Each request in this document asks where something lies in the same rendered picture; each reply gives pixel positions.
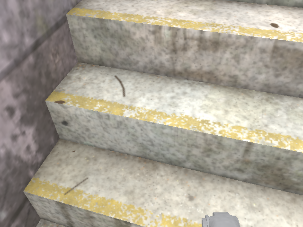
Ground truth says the right robot thigh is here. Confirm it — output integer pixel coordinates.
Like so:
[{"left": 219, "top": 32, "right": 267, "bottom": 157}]
[{"left": 202, "top": 212, "right": 240, "bottom": 227}]

